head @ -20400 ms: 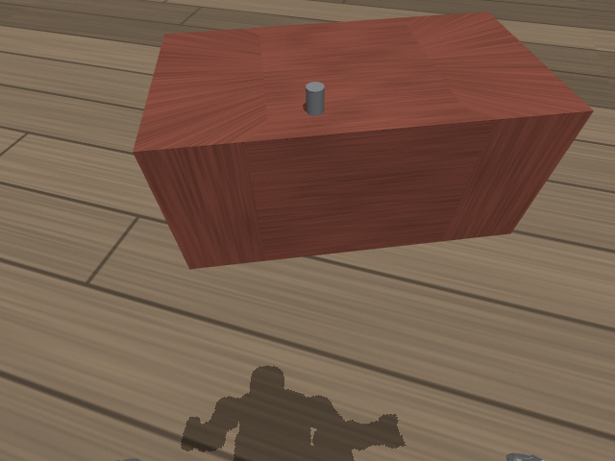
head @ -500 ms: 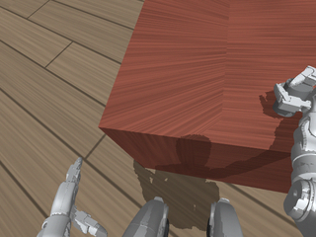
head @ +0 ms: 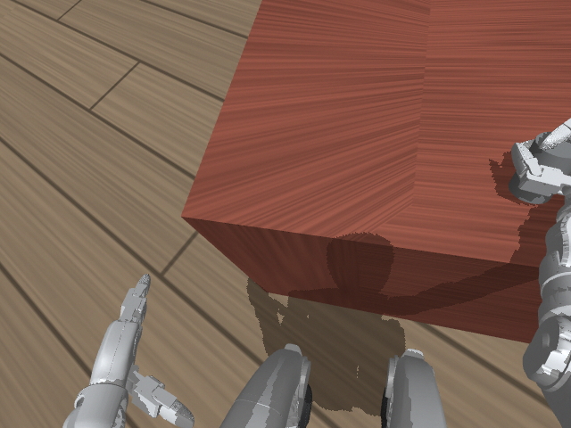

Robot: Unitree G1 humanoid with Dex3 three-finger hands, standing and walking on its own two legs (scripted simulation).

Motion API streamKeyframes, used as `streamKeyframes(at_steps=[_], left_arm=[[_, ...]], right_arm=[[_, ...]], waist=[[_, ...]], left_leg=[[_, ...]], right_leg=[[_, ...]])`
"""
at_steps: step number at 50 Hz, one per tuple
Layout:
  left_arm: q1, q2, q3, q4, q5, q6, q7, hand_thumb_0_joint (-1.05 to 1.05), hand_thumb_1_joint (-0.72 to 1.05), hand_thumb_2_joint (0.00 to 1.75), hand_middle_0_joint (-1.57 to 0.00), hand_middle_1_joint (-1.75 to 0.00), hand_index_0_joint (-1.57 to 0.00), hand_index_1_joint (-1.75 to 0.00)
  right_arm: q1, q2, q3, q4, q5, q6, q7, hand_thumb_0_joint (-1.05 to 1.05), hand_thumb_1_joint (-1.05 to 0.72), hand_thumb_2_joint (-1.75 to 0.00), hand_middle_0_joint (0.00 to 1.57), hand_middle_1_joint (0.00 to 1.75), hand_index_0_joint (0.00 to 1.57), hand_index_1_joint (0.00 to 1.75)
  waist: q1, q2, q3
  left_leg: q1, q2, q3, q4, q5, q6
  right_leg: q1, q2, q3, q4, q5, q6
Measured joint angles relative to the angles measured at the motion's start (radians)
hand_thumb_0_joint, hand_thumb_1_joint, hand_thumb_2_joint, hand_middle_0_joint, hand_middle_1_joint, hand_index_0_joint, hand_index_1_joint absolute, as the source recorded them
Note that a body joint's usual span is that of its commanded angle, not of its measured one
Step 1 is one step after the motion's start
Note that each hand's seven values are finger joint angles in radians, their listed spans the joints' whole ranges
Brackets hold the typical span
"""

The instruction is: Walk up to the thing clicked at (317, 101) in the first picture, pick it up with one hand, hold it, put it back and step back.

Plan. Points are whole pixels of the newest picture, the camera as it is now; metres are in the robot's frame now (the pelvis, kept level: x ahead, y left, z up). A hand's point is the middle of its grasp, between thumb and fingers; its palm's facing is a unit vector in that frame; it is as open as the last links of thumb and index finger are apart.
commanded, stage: loosen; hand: right
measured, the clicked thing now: (543, 168) +0.48 -0.25 -0.01
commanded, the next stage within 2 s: open in 0.08 s
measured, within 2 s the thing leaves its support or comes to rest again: rests again in 0.40 s
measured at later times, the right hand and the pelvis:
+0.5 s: hand (543, 161) +0.48 -0.24 +0.01, palm faces +0.28 +0.96 +0.01, open 9.8 cm; pelvis +0.00 +0.00 +0.00, yaw +0 degrees
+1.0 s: hand out of the picture +0.48 -0.30 +0.08, palm faces +0.34 +0.94 -0.02, open 16.2 cm; pelvis +0.01 +0.00 +0.02, yaw -1 degrees
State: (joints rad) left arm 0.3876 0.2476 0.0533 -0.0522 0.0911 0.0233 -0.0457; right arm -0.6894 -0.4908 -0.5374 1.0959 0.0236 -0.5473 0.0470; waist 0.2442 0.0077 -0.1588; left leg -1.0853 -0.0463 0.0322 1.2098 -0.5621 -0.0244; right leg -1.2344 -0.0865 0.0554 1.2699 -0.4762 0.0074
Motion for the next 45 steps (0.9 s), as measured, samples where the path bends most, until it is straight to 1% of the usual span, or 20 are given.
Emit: streamKeyframes(at_steps=[5,10,16,20,27,31,36,39,45], left_arm=[[0.008,0.000,-0.004,-0.014,-0.001,0.003,-0.001,-0.01,-0.53,0.05,-0.06,-0.05,-0.06,-0.05],[0.016,0.000,-0.001,-0.014,-0.004,0.005,-0.002,-0.01,-0.52,0.04,-0.06,-0.05,-0.06,-0.05],[0.008,0.003,0.002,-0.017,-0.004,0.008,0.002,-0.01,-0.53,0.06,-0.07,-0.06,-0.06,-0.06],[0.010,0.003,-0.002,-0.020,-0.004,0.006,0.002,-0.01,-0.54,0.06,-0.07,-0.06,-0.06,-0.06],[0.010,0.001,0.000,-0.013,-0.003,0.004,0.002,-0.01,-0.55,0.07,-0.07,-0.06,-0.06,-0.07],[0.003,0.002,0.004,-0.004,-0.003,0.002,0.005,-0.01,-0.55,0.07,-0.07,-0.06,-0.06,-0.07],[0.005,-0.002,-0.005,-0.016,-0.003,0.004,0.004,-0.01,-0.54,0.06,-0.07,-0.06,-0.06,-0.07],[0.009,-0.004,-0.013,-0.033,-0.005,0.008,0.002,-0.01,-0.53,0.05,-0.07,-0.06,-0.06,-0.06],[0.026,-0.002,-0.015,-0.023,-0.015,0.013,0.004,-0.01,-0.51,0.04,-0.07,-0.06,-0.07,-0.05]], right_arm=[[0.004,-0.007,-0.003,-0.011,0.000,0.014,0.005,-0.02,0.00,-1.02,0.93,1.05,1.26,1.30],[0.003,-0.005,-0.002,-0.016,-0.001,0.025,0.002,-0.02,-0.02,-0.89,0.96,0.98,1.24,1.15],[0.009,-0.004,0.003,-0.023,-0.001,0.033,0.002,-0.01,0.03,-0.69,1.01,0.87,1.15,0.95],[0.015,0.002,-0.001,-0.030,0.001,0.036,0.002,-0.01,0.09,-0.56,0.98,0.78,1.05,0.82],[0.015,-0.001,0.000,-0.026,-0.002,0.034,-0.004,-0.01,0.22,-0.39,0.82,0.60,0.83,0.62],[0.007,-0.005,0.005,-0.022,-0.004,0.028,-0.003,-0.01,0.26,-0.35,0.70,0.53,0.70,0.53],[0.012,-0.006,0.002,-0.027,-0.005,0.032,0.000,-0.01,0.30,-0.32,0.56,0.45,0.57,0.45],[0.027,-0.011,-0.013,-0.038,-0.011,0.042,0.006,-0.01,0.32,-0.29,0.48,0.39,0.48,0.39],[0.050,-0.030,-0.046,-0.098,-0.005,0.073,0.016,-0.01,0.39,-0.23,0.32,0.28,0.32,0.29]], waist=[[0.003,0.000,-0.007],[0.001,0.000,-0.009],[0.000,-0.001,-0.003],[0.000,0.001,-0.004],[0.003,0.004,-0.005],[0.004,0.004,-0.003],[0.006,0.004,-0.002],[0.009,0.004,-0.002],[-0.001,0.012,-0.008]], left_leg=[[-0.007,-0.003,0.002,0.010,-0.004,0.001],[-0.006,-0.003,0.005,0.009,-0.004,0.003],[-0.012,-0.003,0.002,0.009,0.000,0.002],[-0.012,-0.003,0.002,0.009,0.000,0.002],[-0.009,-0.005,0.006,0.010,-0.001,0.003],[-0.011,-0.004,0.007,0.011,0.000,0.003],[-0.009,-0.004,0.005,0.006,0.001,0.001],[0.002,-0.005,0.003,0.000,0.002,0.000],[0.057,-0.006,0.001,-0.037,0.008,0.000]], right_leg=[[-0.008,-0.002,0.003,0.011,-0.005,0.002],[-0.009,-0.002,0.006,0.011,-0.004,0.003],[-0.013,-0.002,0.004,0.011,-0.001,0.002],[-0.012,-0.003,0.003,0.009,0.000,0.002],[-0.011,-0.003,0.008,0.012,-0.001,0.003],[-0.015,-0.002,0.009,0.014,-0.001,0.003],[-0.012,-0.002,0.007,0.011,-0.001,0.002],[-0.001,-0.003,0.005,0.006,-0.002,0.001],[0.053,-0.004,0.002,-0.024,-0.001,0.001]])
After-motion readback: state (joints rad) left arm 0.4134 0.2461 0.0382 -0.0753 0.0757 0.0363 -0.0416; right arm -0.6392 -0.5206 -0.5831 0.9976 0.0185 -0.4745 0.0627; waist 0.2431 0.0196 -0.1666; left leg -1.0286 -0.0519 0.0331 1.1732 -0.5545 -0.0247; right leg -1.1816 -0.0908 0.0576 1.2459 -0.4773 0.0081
